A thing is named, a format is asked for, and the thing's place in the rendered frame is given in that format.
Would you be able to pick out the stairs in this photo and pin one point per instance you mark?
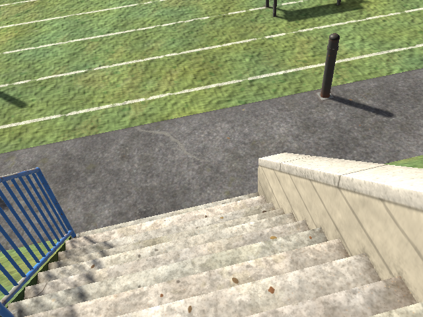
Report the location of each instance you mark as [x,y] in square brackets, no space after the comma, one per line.
[238,257]

